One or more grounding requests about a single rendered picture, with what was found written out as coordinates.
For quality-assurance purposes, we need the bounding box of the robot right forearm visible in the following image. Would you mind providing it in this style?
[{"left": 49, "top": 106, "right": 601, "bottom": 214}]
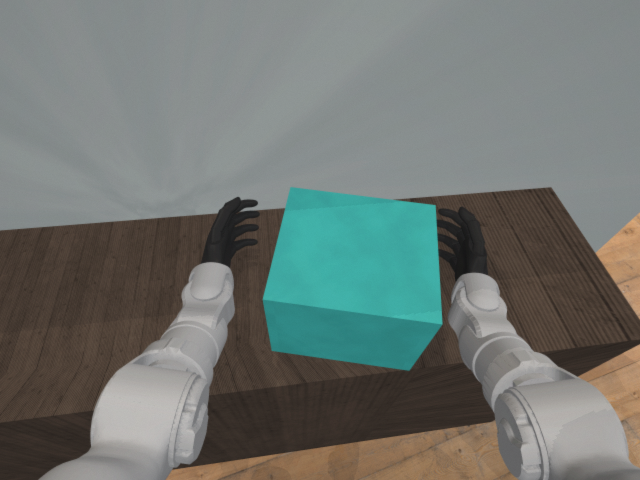
[{"left": 448, "top": 273, "right": 629, "bottom": 458}]

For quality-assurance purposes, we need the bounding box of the left robot upper arm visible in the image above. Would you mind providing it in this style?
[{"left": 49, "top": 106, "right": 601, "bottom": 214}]
[{"left": 38, "top": 363, "right": 209, "bottom": 480}]

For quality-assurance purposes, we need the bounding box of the carton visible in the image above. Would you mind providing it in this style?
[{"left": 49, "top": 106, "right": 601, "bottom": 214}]
[{"left": 263, "top": 187, "right": 443, "bottom": 371}]

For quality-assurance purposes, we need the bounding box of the robot right hand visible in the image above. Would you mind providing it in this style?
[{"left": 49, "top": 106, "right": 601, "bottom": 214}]
[{"left": 437, "top": 207, "right": 488, "bottom": 281}]

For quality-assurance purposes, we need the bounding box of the robot left hand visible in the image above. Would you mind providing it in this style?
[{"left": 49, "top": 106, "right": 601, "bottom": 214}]
[{"left": 201, "top": 197, "right": 260, "bottom": 268}]

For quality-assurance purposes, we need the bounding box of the right robot upper arm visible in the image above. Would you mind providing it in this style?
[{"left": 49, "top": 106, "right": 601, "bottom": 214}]
[{"left": 494, "top": 378, "right": 640, "bottom": 480}]

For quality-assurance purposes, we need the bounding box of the robot left forearm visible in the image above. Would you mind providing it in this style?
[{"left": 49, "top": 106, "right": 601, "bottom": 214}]
[{"left": 90, "top": 262, "right": 235, "bottom": 446}]

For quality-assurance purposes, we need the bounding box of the pedestal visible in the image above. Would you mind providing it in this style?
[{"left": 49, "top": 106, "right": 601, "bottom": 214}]
[{"left": 0, "top": 187, "right": 640, "bottom": 480}]

